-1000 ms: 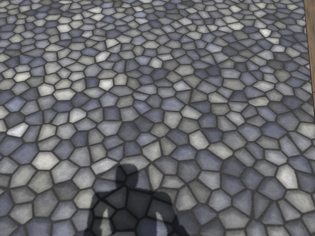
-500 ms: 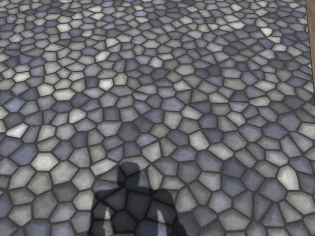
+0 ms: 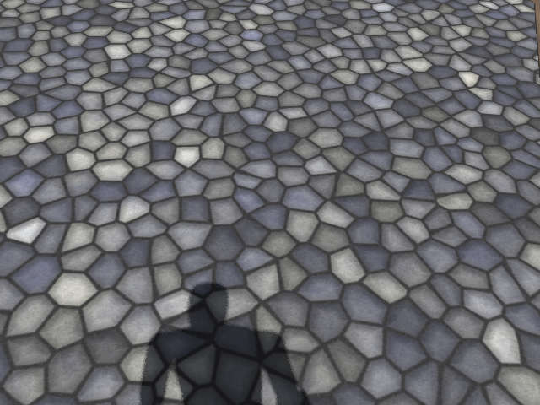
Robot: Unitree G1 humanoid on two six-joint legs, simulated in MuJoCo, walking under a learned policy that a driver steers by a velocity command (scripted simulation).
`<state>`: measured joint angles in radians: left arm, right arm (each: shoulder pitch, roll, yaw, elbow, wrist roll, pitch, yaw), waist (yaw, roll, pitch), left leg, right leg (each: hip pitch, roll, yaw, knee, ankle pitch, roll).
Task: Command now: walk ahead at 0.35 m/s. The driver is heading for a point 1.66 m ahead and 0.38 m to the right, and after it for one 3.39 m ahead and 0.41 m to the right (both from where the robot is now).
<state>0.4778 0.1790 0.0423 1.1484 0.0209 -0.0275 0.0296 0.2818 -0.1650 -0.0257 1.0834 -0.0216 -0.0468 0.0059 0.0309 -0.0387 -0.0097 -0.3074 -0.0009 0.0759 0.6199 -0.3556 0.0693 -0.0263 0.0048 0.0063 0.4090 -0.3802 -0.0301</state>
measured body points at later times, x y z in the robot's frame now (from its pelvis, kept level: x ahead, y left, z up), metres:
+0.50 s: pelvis +0.25 +0.01 -0.02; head +0.29 +0.01 +0.43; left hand +0.43 +0.23 -0.14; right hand +0.12 -0.20 -0.16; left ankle +0.04 +0.09 -0.73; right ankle +0.38 -0.05 -0.74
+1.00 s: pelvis +0.53 +0.02 +0.00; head +0.57 +0.02 +0.44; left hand +0.43 +0.24 -0.15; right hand +0.73 -0.18 -0.12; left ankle +0.69 +0.12 -0.71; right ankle +0.38 -0.05 -0.73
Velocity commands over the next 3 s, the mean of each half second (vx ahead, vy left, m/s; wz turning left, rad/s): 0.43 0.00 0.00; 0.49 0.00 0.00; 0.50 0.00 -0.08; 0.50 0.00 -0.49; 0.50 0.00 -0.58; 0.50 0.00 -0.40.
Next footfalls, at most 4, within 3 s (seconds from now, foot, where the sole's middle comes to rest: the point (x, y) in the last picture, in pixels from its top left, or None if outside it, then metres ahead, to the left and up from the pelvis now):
0.50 right None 0.42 -0.05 -0.77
1.04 left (236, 330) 0.74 0.11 -0.77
1.62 right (299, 248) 1.03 -0.06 -0.77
2.18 left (283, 168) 1.39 -0.01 -0.77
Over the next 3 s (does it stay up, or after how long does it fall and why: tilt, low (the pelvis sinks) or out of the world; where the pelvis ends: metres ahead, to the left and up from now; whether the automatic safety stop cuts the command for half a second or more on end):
stays up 1.50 -0.32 0.01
